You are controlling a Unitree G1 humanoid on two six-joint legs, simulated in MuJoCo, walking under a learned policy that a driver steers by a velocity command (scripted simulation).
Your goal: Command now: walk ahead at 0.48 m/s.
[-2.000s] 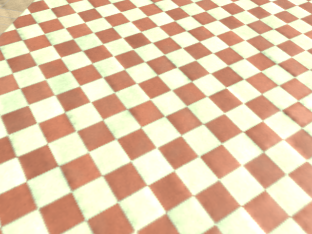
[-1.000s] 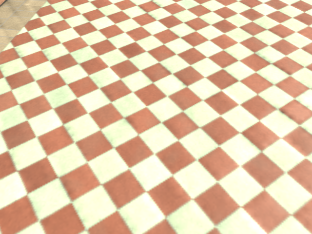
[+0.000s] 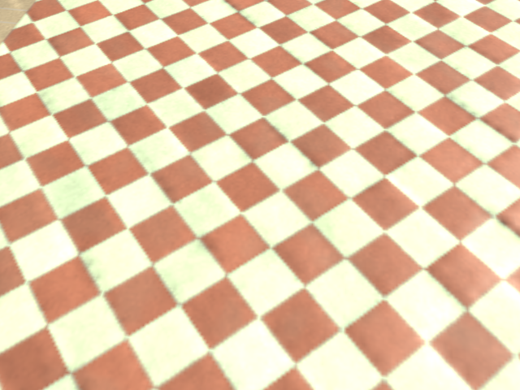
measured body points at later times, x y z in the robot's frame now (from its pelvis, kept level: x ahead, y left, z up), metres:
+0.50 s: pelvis +0.29 +0.02 +0.01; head +0.33 +0.02 +0.45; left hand +0.18 +0.24 -0.14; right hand +0.48 -0.19 -0.11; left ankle +0.41 +0.09 -0.72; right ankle +0.10 -0.05 -0.71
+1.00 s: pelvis +0.55 -0.01 +0.01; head +0.59 -0.03 +0.46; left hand +0.79 +0.14 -0.11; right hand +0.42 -0.22 -0.14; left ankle +0.41 +0.09 -0.71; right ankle +0.66 -0.12 -0.70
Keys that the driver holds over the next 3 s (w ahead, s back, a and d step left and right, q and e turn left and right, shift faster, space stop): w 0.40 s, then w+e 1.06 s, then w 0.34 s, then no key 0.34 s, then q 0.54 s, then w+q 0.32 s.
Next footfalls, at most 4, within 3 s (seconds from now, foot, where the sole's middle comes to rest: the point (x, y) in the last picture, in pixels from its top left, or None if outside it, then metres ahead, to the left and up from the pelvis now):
0.50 left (231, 388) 0.45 0.10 -0.75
1.04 right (312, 295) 0.69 -0.12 -0.75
1.60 left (312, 188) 1.06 -0.16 -0.75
2.06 right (396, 179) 1.09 -0.43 -0.75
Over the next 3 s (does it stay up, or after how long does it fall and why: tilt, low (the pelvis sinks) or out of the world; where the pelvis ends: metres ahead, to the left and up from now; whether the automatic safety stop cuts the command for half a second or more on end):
stays up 1.08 -0.30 0.03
